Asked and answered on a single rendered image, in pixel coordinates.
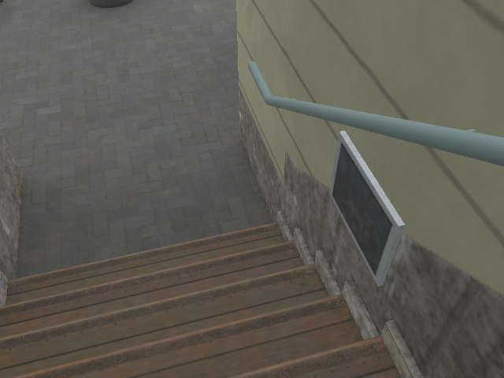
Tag stairs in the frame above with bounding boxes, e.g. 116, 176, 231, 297
0, 222, 401, 378

